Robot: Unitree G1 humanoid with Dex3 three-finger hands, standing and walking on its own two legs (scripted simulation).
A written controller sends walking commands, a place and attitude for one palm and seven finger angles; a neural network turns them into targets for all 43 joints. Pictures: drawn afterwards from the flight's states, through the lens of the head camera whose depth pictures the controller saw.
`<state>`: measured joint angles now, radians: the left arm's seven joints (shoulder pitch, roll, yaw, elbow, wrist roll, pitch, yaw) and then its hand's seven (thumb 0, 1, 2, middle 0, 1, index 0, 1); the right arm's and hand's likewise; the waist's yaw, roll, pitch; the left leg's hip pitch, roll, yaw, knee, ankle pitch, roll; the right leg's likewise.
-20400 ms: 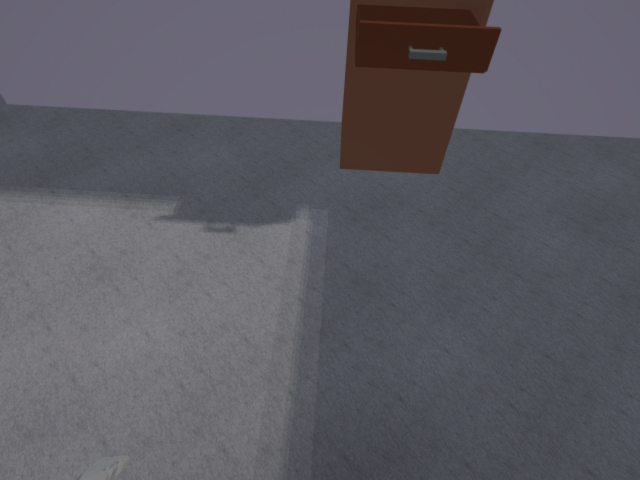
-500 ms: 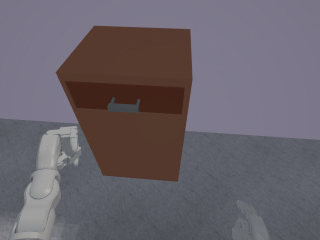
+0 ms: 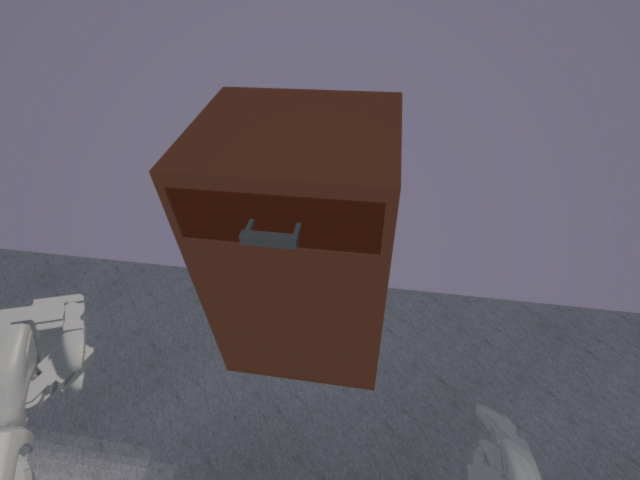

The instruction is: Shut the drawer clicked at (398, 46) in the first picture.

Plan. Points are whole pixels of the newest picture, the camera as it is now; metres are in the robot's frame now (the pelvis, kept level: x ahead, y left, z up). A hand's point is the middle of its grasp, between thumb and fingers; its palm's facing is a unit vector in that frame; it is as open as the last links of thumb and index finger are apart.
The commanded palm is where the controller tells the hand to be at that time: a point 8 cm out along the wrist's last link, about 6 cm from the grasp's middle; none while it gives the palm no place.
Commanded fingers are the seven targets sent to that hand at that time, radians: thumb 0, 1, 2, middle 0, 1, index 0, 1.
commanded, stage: draw the hand back to the body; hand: left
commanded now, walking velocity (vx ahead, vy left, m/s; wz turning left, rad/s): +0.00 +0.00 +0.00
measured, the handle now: (271, 232) +0.60 +0.19 -0.06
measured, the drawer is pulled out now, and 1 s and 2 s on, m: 0.00 0.00 0.00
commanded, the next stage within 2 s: step back with the hand held close in 0.12 s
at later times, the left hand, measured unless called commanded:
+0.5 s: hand (96, 351) +0.18 +0.25 +0.15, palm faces +0.31 -0.82 -0.48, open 3.2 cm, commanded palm +0.12 +0.29 +0.17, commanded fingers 0.00 0.90 0.90 -1.40 -1.60 -1.40 -1.60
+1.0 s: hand (16, 454) +0.09 +0.26 +0.15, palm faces +0.38 -0.79 -0.48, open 3.2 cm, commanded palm +0.03 +0.30 +0.17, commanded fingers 0.00 0.90 0.90 -1.40 -1.60 -1.40 -1.60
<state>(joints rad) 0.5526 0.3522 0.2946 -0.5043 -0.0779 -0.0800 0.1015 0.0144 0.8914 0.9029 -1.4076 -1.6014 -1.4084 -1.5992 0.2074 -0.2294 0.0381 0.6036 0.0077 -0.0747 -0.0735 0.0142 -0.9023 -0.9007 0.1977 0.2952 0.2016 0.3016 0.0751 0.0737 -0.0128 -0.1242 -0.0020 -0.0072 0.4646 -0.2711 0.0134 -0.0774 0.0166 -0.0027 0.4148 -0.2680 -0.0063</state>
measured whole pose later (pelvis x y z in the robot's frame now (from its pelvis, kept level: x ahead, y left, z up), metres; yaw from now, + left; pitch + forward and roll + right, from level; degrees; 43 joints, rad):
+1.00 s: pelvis -0.10 +0.02 -0.01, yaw +0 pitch -1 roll -2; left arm 0.60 0.36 0.36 -0.53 0.00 -0.25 0.13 0.01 0.89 0.90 -1.41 -1.60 -1.41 -1.60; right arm 0.20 -0.22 0.00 0.54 0.00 -0.04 -0.08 0.01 -0.90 -0.90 0.20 0.30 0.20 0.30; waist 0.01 0.03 0.03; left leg -0.41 -0.01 0.00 0.59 -0.24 0.06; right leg -0.34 0.00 0.00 0.50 -0.15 0.02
